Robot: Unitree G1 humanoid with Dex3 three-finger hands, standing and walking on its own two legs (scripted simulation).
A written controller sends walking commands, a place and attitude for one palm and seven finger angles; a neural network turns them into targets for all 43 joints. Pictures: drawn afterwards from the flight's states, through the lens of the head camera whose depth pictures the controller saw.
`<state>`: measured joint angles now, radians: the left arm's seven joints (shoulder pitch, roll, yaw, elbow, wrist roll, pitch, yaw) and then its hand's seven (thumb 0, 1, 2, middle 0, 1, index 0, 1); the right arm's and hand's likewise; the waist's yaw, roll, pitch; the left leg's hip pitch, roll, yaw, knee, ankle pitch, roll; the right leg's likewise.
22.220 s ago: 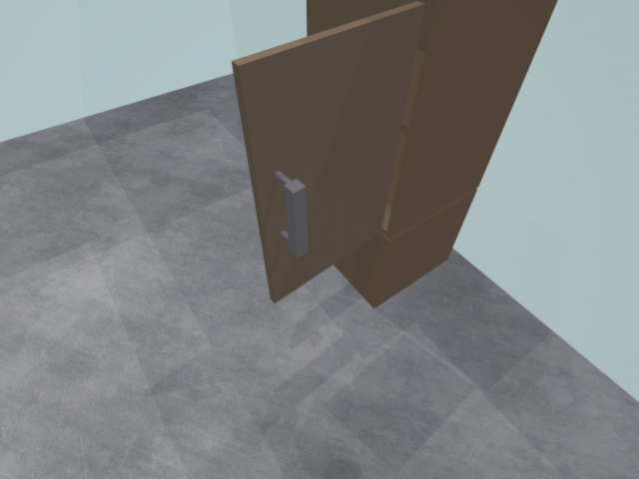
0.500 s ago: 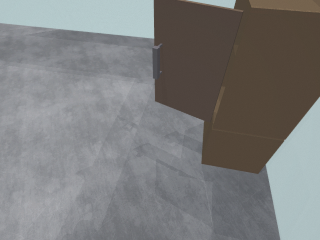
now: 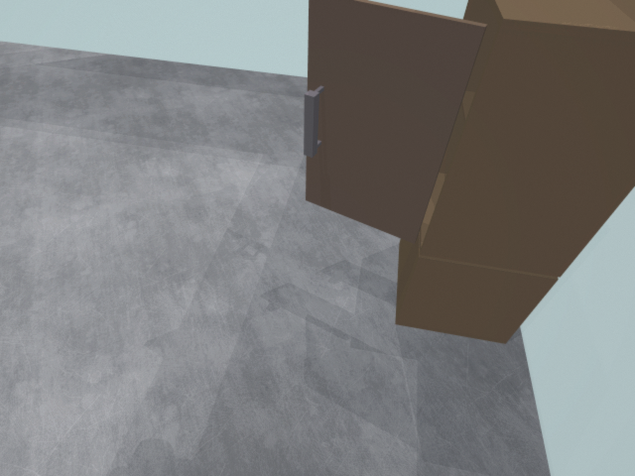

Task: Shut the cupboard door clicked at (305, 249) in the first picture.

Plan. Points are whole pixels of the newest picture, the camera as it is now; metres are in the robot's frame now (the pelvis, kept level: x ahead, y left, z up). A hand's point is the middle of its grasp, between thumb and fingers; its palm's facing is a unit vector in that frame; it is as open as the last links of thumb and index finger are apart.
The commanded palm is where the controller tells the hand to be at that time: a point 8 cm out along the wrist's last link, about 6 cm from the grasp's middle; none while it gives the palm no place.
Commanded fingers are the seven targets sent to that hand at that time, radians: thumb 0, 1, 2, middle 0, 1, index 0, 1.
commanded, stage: look to check the result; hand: left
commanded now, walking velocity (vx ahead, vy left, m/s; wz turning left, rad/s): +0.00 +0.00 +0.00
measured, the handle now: (315, 121) +0.94 +0.05 -0.04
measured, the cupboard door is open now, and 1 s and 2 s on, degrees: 71 71 71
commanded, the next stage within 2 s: walk to a spot facing it in 0.50 s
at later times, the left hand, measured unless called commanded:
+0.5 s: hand out of the picture +0.00 +0.18 -0.18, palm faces +0.02 -0.98 -0.19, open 7.3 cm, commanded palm none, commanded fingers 0.00 0.90 0.90 -0.20 -0.30 -0.20 -0.30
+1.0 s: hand out of the picture +0.02 +0.21 -0.20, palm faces +0.19 -0.96 -0.22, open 7.3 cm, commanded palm none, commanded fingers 0.00 0.90 0.90 -0.20 -0.30 -0.20 -0.30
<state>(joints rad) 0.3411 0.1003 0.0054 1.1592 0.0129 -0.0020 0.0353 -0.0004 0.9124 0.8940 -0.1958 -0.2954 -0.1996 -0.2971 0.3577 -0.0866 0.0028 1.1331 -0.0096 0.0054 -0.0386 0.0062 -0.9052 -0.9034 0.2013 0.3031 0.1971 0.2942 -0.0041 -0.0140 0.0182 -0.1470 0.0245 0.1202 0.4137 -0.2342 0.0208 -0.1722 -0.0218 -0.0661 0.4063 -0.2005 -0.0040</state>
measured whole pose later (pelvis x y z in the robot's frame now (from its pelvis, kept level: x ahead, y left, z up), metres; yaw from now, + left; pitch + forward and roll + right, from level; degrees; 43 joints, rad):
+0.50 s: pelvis +0.01 +0.01 +0.00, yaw +0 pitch -2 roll +0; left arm 0.29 0.15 0.01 1.14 0.01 0.00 0.03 0.00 0.91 0.89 -0.19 -0.30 -0.20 -0.30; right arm 0.31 -0.13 0.00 1.12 -0.01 0.00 -0.03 0.01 -0.90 -0.90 0.20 0.30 0.20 0.29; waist -0.01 0.00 0.04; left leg -0.13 0.01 0.13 0.39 -0.24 0.03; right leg -0.16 -0.03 -0.05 0.40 -0.21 0.01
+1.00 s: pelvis +0.00 +0.01 -0.02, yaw +9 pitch +0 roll -1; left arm 0.21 0.20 0.07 0.99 0.02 0.03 0.03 0.00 0.91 0.89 -0.20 -0.30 -0.20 -0.30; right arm 0.25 -0.17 -0.05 1.00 -0.02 0.05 0.00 0.01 -0.90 -0.90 0.20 0.30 0.20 0.29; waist -0.02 -0.02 0.09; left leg -0.32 -0.02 0.04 0.67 -0.34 0.03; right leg -0.27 -0.11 -0.20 0.65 -0.36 0.02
